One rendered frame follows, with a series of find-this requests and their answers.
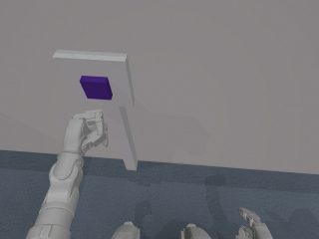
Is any button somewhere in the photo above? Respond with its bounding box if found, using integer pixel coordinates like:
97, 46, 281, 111
79, 76, 113, 101

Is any panel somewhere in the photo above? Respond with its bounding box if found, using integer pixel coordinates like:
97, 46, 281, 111
52, 50, 138, 171

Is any robot right hand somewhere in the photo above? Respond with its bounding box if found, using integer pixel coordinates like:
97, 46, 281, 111
235, 207, 273, 239

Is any robot shin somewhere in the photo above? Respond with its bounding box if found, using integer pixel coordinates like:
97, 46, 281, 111
186, 223, 196, 227
124, 221, 134, 225

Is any robot right shin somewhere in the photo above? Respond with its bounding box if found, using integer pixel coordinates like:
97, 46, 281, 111
186, 223, 196, 227

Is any left robot forearm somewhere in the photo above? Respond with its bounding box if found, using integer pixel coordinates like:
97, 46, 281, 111
25, 151, 85, 239

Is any robot left hand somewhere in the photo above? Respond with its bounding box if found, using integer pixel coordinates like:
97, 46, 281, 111
62, 110, 109, 157

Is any robot left shin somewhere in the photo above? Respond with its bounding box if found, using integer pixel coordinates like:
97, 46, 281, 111
124, 221, 134, 225

